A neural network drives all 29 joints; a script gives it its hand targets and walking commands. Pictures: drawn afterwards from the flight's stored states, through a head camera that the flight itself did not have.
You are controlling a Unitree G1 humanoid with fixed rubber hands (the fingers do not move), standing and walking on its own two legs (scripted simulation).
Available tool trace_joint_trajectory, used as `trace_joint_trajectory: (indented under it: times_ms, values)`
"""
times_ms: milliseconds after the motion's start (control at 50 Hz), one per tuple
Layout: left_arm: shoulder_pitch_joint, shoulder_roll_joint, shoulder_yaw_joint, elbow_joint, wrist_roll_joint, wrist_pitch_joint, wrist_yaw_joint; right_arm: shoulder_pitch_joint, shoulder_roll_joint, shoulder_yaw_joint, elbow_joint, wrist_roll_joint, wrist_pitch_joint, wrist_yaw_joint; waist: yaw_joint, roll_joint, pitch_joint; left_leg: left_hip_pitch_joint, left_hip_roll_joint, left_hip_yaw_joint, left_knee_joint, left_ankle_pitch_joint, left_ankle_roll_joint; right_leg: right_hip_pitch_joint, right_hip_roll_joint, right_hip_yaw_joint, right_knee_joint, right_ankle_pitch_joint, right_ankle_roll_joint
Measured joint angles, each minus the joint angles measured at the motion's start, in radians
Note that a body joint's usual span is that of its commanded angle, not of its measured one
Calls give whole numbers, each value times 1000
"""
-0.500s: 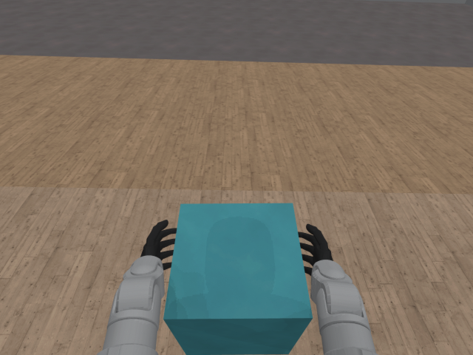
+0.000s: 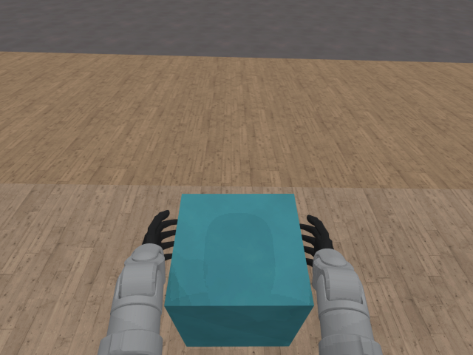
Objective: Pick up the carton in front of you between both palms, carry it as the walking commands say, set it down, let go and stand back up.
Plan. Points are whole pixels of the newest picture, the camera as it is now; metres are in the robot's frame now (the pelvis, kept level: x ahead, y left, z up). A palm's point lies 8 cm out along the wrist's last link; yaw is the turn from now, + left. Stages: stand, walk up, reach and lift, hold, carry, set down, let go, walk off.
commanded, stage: reach and lift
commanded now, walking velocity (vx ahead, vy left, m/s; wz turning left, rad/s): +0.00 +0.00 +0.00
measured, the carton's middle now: (237, 273) +0.31 +0.00 -0.05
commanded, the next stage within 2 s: hold in 0.50 s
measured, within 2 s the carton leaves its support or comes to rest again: neither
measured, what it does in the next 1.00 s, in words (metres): stands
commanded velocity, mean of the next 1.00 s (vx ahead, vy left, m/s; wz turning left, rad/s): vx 0.00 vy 0.00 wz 0.00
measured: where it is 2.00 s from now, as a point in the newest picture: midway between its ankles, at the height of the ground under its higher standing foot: outside the picture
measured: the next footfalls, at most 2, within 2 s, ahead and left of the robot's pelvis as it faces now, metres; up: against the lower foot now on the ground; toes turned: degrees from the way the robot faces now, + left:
right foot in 1.56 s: +0.19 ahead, -0.10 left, +0.00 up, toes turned -10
left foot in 1.92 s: +0.49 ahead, +0.14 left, +0.00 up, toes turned +13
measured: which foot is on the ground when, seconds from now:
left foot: down 0.00-1.00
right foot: down 0.00-1.00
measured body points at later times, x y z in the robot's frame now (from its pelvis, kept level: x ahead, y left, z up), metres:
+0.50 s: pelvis +0.02 +0.00 +0.01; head -0.01 +0.00 +0.45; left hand +0.32 +0.15 +0.03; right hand +0.32 -0.15 +0.03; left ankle +0.02 +0.12 -0.74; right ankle +0.03 -0.13 -0.74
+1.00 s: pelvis +0.00 +0.00 +0.00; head -0.04 +0.00 +0.45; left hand +0.31 +0.15 +0.05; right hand +0.30 -0.15 +0.05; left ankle +0.02 +0.12 -0.74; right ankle +0.03 -0.13 -0.74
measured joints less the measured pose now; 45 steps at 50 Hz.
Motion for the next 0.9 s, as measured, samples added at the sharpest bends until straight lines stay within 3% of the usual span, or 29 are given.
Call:
trace_joint_trajectory:
  times_ms: [520, 660, 900]
  values:
    - [83, 23, -90, -101, -30, 75, 7, 80, -21, 95, -99, 37, 78, -16, 0, -1, -8, 91, 5, -7, -82, 15, -2, 92, 1, -5, -82, 14, -4]
    - [113, 30, -124, -178, -55, 121, 15, 109, -27, 128, -174, 58, 122, -22, 0, -1, -13, 121, 4, -6, -108, 28, -2, 121, -2, -3, -105, 26, -3]
    - [62, 18, -83, -139, -34, 145, 7, 59, -17, 86, -133, 34, 143, -9, 2, -1, 13, 113, 3, -3, -73, 24, -1, 112, -1, 0, -70, 23, -2]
